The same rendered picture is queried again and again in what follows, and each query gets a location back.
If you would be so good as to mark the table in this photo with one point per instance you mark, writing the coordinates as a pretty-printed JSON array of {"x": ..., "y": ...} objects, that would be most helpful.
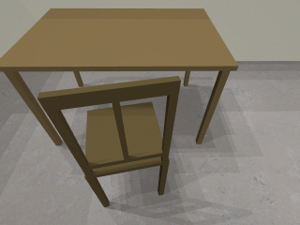
[{"x": 119, "y": 39}]

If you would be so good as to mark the chair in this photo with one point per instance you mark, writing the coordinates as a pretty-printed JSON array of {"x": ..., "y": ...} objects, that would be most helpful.
[{"x": 119, "y": 139}]

